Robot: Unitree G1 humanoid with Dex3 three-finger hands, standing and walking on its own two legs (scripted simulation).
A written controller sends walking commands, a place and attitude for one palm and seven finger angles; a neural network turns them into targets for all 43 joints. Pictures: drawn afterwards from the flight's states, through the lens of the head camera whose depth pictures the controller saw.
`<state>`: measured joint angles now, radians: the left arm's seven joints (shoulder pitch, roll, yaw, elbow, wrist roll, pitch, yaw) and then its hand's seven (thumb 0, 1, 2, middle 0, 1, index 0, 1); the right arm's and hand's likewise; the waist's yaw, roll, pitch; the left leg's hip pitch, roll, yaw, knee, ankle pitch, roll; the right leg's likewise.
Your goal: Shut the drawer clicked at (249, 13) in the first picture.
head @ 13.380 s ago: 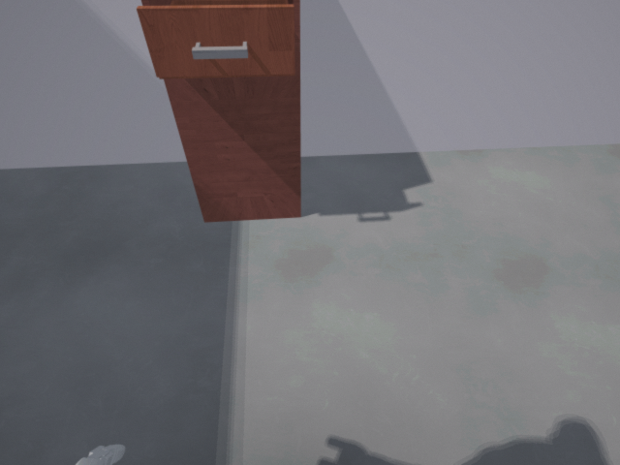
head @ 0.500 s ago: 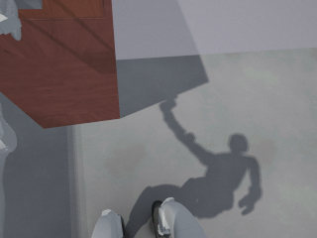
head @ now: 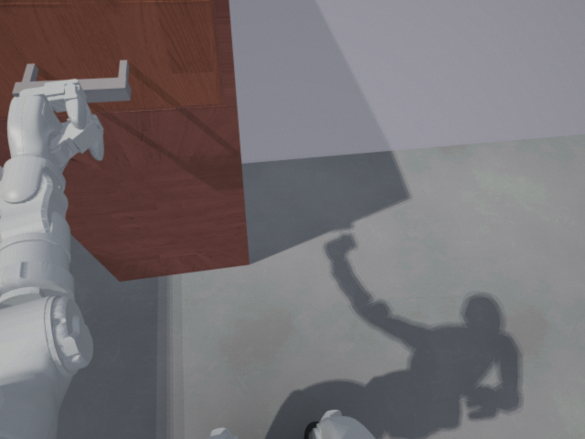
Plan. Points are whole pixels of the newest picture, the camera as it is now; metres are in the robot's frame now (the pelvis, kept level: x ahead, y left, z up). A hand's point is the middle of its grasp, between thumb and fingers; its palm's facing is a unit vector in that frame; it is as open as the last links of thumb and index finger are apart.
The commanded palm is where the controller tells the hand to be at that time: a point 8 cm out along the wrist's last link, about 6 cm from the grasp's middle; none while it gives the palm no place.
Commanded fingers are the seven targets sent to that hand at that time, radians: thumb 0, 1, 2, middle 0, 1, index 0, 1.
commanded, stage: draw the hand back to the body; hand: left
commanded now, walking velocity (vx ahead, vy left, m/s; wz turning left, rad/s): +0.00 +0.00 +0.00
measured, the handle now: (76, 80) +0.60 +0.26 +0.10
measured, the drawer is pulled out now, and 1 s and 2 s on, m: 0.00 0.00 0.00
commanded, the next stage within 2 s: step back with the hand held close in 1.26 s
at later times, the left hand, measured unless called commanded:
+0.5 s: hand (19, 238) +0.32 +0.23 +0.15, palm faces +0.22 -0.96 -0.18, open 3.2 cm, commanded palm +0.28 +0.27 +0.16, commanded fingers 0.00 0.90 0.90 -1.40 -1.60 -1.40 -1.60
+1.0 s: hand out of the picture +0.18 +0.23 +0.19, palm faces +0.43 -0.84 -0.34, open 3.2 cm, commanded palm +0.12 +0.27 +0.21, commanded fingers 0.00 0.90 0.90 -1.40 -1.60 -1.40 -1.60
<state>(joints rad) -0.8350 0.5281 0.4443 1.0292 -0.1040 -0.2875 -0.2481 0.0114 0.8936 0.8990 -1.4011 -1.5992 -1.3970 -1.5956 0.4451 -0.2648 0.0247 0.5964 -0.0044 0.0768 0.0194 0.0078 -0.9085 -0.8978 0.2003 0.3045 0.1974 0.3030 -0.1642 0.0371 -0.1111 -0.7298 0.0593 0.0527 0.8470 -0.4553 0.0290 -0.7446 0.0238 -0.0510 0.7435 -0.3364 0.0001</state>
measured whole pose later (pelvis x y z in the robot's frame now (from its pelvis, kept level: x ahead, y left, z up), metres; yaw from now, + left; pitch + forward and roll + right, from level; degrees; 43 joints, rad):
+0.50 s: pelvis -0.01 -0.01 +0.03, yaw +3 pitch +3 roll -1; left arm -0.22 0.35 0.24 0.31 -0.14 -0.10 -0.09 0.01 0.89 0.90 -1.40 -1.60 -1.40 -1.60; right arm 0.20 -0.26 0.04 0.57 0.05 -0.02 -0.05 0.01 -0.91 -0.90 0.20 0.30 0.20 0.30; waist 0.01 0.04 -0.05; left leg -0.31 0.02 0.04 0.61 -0.35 0.02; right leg -0.34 -0.01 -0.06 0.57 -0.29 -0.01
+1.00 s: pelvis -0.02 -0.02 +0.04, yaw +3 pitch -6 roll -1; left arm 0.37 0.30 0.25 -0.29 -0.06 -0.11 0.08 0.01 0.89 0.90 -1.41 -1.60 -1.40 -1.59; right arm 0.19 -0.23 0.03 0.64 -0.01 -0.08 -0.07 0.02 -0.91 -0.90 0.20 0.30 0.20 0.30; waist 0.06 0.08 0.03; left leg -0.04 0.02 0.03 0.39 -0.25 0.01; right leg -0.07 0.01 -0.07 0.35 -0.19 -0.02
